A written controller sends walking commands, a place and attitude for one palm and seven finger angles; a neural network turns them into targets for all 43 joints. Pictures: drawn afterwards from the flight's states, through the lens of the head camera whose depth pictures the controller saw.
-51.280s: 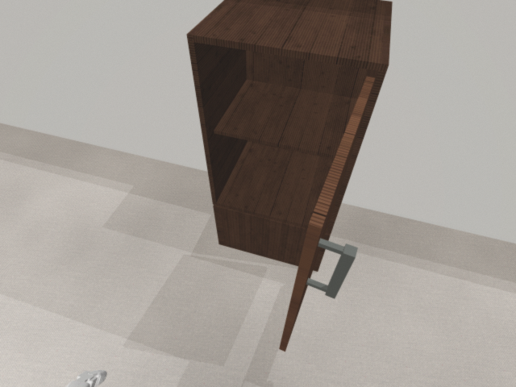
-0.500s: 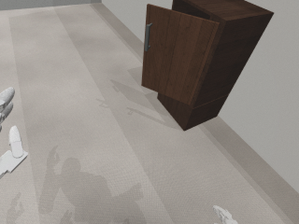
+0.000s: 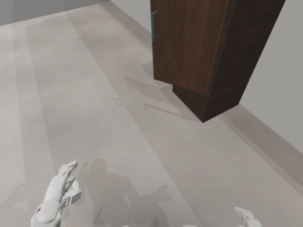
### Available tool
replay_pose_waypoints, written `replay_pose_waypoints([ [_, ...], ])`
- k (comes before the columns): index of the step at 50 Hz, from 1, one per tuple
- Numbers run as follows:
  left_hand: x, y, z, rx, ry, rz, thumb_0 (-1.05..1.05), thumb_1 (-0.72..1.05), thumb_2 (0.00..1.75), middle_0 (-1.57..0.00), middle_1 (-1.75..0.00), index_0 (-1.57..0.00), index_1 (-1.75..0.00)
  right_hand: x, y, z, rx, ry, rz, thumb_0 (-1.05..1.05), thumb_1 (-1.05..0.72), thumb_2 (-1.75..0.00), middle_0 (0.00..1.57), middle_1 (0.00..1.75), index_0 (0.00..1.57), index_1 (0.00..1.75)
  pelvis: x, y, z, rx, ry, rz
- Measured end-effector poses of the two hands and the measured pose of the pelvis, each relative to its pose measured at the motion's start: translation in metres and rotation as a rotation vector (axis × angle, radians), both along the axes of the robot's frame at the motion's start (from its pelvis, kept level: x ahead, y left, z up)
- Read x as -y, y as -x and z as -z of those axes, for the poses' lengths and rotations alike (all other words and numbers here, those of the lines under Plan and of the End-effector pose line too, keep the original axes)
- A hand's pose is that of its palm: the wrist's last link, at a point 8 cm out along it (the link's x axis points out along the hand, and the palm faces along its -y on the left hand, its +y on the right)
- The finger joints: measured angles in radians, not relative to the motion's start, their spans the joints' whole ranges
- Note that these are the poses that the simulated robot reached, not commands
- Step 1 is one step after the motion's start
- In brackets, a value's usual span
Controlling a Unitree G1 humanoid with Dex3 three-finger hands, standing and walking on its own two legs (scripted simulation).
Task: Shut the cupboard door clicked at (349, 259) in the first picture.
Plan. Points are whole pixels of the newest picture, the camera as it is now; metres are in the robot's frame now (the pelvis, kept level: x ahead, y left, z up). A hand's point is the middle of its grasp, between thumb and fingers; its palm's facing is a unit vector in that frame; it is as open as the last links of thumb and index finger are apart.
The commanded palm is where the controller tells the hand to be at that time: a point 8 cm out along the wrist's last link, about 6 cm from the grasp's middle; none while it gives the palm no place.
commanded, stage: let the arm hang, fingers relaxed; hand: left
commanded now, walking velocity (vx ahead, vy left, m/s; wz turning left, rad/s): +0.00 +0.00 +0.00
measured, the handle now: (155, 26) +1.15 -0.03 +0.00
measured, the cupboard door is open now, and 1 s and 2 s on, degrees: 33 33 33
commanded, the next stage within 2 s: look to check the result in 0.94 s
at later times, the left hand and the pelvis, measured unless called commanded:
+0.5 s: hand out of the picture +0.04 +0.18 -0.15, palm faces +0.01 -0.98 -0.20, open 7.3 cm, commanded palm none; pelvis +0.04 +0.00 +0.03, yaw +0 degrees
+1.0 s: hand out of the picture +0.02 +0.18 -0.15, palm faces +0.00 -0.99 -0.15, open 7.4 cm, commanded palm none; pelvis +0.04 +0.02 +0.03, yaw -2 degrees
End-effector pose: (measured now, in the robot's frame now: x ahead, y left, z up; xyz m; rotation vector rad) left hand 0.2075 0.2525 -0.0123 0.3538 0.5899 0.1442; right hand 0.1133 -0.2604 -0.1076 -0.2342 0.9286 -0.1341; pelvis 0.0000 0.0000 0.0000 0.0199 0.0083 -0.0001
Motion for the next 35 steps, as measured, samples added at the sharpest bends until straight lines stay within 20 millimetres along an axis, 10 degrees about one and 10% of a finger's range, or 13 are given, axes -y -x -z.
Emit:
replay_pose_waypoints([
  [5, 0.061, 0.089, 0.1, -0.48, 0.169, 0.0, 0.01, 0.91, 0.9, -0.2, -0.3, -0.2, -0.29, -0.008, 0.02, 0.021, -0.153, -0.067, 0.035, 0.01, -0.9, -0.9, 0.2, 0.3, 0.2, 0.3, 0.014, -0.006, 0.002, 0.01, -0.018, -0.001],
  [18, 0.024, 0.166, 0.101, -0.766, 0.162, -0.231, -0.03, 0.95, 0.9, -0.2, -0.3, -0.2, -0.3, -0.028, 0.062, 0.009, -0.441, -0.057, 0.102, 0.01, -0.92, -0.9, 0.2, 0.3, 0.2, 0.3, 0.008, -0.039, -0.027, -0.001, 0.021, -0.004],
  [35, 0.035, 0.174, 0.107, -0.815, 0.223, -0.197, 0.01, 0.92, 0.9, -0.2, -0.3, -0.2, -0.3, -0.055, 0.082, 0.006, -0.471, -0.079, 0.142, 0.0, -0.92, -0.9, 0.2, 0.3, 0.2, 0.3, -0.009, -0.046, -0.032, 0.029, 0.021, 0.017],
])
